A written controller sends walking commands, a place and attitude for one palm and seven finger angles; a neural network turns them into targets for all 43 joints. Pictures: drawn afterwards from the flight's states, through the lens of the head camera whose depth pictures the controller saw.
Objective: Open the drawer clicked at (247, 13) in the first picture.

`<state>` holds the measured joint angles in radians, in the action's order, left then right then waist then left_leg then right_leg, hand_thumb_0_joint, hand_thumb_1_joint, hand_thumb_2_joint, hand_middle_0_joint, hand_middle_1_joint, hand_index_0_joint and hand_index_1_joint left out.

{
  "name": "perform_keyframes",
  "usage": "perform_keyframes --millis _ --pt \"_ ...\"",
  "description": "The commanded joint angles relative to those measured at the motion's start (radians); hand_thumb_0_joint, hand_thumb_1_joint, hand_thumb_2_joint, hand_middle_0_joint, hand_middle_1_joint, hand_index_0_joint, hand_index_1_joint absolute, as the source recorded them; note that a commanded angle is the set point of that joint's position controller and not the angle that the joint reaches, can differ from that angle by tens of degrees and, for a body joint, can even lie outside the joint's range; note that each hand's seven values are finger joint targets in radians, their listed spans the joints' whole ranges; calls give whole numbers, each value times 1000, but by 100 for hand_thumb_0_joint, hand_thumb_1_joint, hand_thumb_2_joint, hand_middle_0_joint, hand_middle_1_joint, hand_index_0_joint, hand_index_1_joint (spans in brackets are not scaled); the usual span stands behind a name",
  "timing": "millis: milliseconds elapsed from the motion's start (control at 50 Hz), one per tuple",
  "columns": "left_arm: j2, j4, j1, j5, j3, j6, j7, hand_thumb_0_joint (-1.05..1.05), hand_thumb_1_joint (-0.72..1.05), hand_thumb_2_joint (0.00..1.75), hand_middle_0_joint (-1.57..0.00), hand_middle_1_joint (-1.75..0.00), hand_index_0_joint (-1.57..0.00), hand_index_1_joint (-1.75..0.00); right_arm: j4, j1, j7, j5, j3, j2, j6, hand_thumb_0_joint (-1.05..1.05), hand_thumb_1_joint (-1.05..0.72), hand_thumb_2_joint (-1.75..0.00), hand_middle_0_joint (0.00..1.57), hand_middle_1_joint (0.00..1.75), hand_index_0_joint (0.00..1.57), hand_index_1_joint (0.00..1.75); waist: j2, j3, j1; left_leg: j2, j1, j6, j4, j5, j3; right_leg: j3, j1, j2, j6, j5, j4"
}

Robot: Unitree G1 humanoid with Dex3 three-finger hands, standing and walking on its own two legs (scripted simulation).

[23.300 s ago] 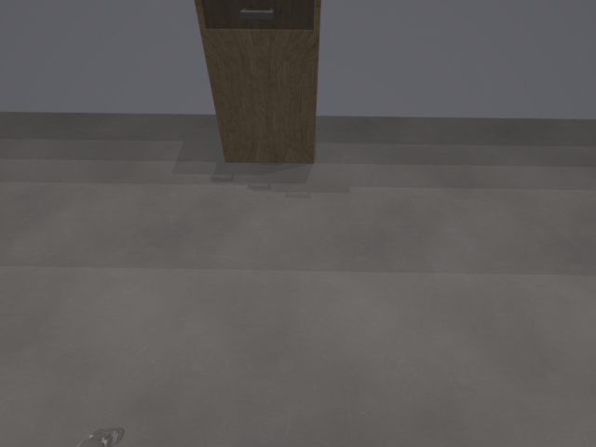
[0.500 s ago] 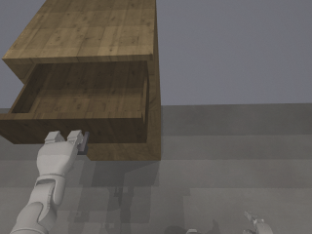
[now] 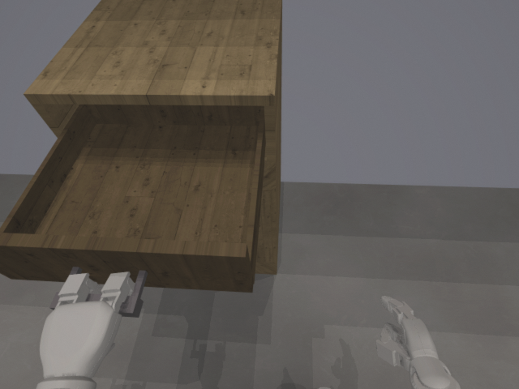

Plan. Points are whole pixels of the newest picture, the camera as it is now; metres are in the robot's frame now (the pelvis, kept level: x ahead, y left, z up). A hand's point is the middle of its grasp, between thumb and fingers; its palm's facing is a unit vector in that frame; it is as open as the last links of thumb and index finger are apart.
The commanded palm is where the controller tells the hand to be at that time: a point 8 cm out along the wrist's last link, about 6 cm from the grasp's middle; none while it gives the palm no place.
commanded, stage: pull the drawer open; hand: left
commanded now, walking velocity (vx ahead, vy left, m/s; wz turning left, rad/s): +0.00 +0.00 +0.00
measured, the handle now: (102, 289) +0.24 +0.26 +0.02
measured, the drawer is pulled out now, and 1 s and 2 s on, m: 0.30 0.30 0.30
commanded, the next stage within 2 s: open the thumb to release the handle in 0.04 s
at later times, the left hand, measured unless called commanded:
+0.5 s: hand (104, 333) +0.19 +0.25 +0.00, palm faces -0.01 -0.05 -1.00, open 9.2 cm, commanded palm +0.16 +0.25 +0.05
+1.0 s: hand (107, 334) +0.19 +0.24 +0.00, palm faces +0.01 -0.05 -1.00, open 13.8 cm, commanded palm +0.17 +0.24 +0.05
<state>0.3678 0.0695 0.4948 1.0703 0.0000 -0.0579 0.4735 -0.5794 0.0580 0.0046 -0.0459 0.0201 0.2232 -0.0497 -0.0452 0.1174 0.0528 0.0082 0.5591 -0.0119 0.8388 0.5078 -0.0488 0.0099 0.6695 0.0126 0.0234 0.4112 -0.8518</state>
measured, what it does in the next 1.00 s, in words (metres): stands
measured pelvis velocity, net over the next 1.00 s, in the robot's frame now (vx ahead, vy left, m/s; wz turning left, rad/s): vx -0.03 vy -0.01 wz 0.03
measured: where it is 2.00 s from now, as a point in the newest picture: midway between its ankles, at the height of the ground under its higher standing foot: outside the picture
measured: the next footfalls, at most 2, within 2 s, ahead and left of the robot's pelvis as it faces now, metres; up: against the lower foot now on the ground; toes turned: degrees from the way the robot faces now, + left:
none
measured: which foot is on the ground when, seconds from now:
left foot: down 0.00-1.00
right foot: down 0.00-1.00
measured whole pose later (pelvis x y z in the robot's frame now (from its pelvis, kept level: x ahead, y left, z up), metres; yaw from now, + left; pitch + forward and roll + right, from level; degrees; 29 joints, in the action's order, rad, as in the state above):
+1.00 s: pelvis -0.03 -0.01 +0.00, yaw +2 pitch +10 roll +1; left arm 0.35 -0.08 0.29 1.08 -0.03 -0.03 0.44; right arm -0.62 0.11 0.04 -0.05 0.03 0.24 -0.05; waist -0.05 0.10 0.06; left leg 0.00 0.55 0.00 0.84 0.46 -0.02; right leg 0.03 0.65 0.00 0.03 0.37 -0.84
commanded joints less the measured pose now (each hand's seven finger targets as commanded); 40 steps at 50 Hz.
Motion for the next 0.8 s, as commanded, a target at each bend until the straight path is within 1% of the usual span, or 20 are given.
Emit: perform_keyframes --millis 0,40,80,100,120,140,180,200,260,320,420,480,520,540,580,600,680,700,740,780 --pt "156 186 99 -16 157 21 53 0 90 90 -40 -135 -40 -135 143 -44 10 -4 38 110 37 0 -90 -90 20 30 20 30 -9 228 38 -26 -136 5 -52 -626 51 -15 -204 17 19 -503 61" --pt "152 179 116 -20 156 21 45 0 90 90 -40 -135 -40 -135 146 -48 9 -2 34 108 36 0 -90 -90 20 30 20 30 29 218 38 -28 -120 4 -48 -614 52 -15 -213 19 17 -519 64" --pt "171 215 71 -21 169 20 38 0 90 90 -40 -135 -40 -135 149 -50 11 -6 34 111 31 0 -90 -90 20 30 20 30 3 248 37 -28 -130 4 -49 -614 51 -23 -226 16 19 -528 64" --pt "178 204 90 -16 178 15 41 0 90 90 -40 -135 -40 -135 145 -45 11 -8 32 106 35 0 -90 -90 20 30 20 30 12 246 41 -29 -130 5 -45 -624 52 -27 -226 17 18 -544 59" --pt "133 200 -118 -4 104 20 37 0 90 90 -40 -135 -40 -135 120 -46 14 -14 33 114 25 0 -90 -90 20 30 20 30 16 233 -15 -28 -127 4 -32 -591 59 -16 -174 13 13 -521 61" --pt "150 193 -113 0 132 11 41 0 83 87 -40 -134 -40 -134 128 -37 20 -18 41 106 32 0 -90 -90 20 30 20 30 7 245 9 -26 -126 4 -36 -589 59 -12 -184 14 15 -495 59" --pt "146 193 -43 -2 128 12 44 0 69 81 -38 -133 -38 -133 134 -32 18 -16 42 106 36 0 -90 -90 20 30 20 30 3 286 22 -26 -151 10 -32 -650 58 -12 -203 17 18 -525 55" --pt "133 191 -27 -3 110 13 43 0 62 78 -38 -132 -38 -132 134 -30 14 -17 39 105 40 0 -90 -90 20 30 20 30 4 273 21 -27 -147 9 -31 -642 58 -13 -200 12 16 -524 55" --pt "154 170 -36 -5 123 23 35 0 41 69 -36 -130 -36 -130 132 -43 18 -11 38 109 33 0 -90 -90 20 30 20 30 47 246 23 -31 -107 4 -47 -567 56 -10 -224 10 15 -503 70" --pt "157 156 -29 -8 127 25 31 0 20 60 -35 -127 -35 -127 133 -47 23 -10 36 108 33 0 -90 -90 20 30 20 30 36 241 30 -36 -95 4 -59 -523 53 -16 -237 8 17 -481 77" --pt "160 127 -85 -9 123 33 30 0 -15 45 -32 -124 -32 -124 124 -51 30 -6 39 114 31 0 -90 -90 20 30 20 30 22 198 20 -37 -77 3 -81 -438 51 -10 -216 12 21 -386 96" --pt "154 130 -130 -13 111 33 31 0 -36 36 -31 -122 -31 -122 127 -50 35 -8 44 118 32 0 -90 -90 20 30 20 30 32 219 13 -39 -81 0 -85 -413 48 -13 -221 10 21 -365 105" --pt "159 99 -129 -18 117 36 26 0 -50 30 -30 -120 -30 -120 122 -50 40 -3 43 118 35 0 -90 -90 20 30 20 30 52 197 15 -41 -64 -2 -97 -370 48 -12 -227 10 19 -341 116" --pt "165 92 -135 -16 120 34 26 0 -50 30 -30 -120 -30 -120 122 -55 43 -5 42 119 37 0 -90 -90 20 30 20 30 59 181 16 -44 -53 -4 -97 -347 44 -18 -224 8 18 -330 122" --pt "189 86 -145 -17 141 37 24 0 -50 30 -30 -120 -30 -120 123 -60 47 -2 41 122 34 0 -90 -90 20 30 20 30 49 195 22 -46 -50 -5 -106 -334 43 -20 -243 6 20 -315 128" --pt "180 82 -161 -11 126 33 23 0 -50 30 -30 -120 -30 -120 120 -60 48 -4 39 118 36 0 -90 -90 20 30 20 30 27 187 22 -47 -50 -4 -108 -324 42 -21 -232 5 21 -300 127" --pt "173 78 -178 -15 123 28 18 0 -50 30 -30 -120 -30 -120 119 -59 48 -2 41 120 37 0 -90 -90 20 30 20 30 28 190 15 -46 -58 -5 -110 -334 43 -23 -232 6 22 -306 134" --pt "172 70 -162 -18 124 26 17 0 -50 30 -30 -120 -30 -120 120 -55 49 0 41 117 39 0 -90 -90 20 30 20 30 30 184 22 -47 -55 -5 -114 -325 41 -19 -238 6 21 -298 135" --pt "130 71 -166 -19 81 23 13 0 -50 30 -30 -120 -30 -120 120 -54 43 0 43 116 43 0 -90 -90 20 30 20 30 33 176 11 -45 -59 -5 -110 -330 42 -15 -219 7 20 -297 136" --pt "158 64 -213 -10 100 21 16 0 -50 30 -30 -120 -30 -120 117 -53 46 -2 43 120 42 0 -90 -90 20 30 20 30 37 184 10 -45 -57 -4 -112 -323 45 -15 -214 9 22 -278 133"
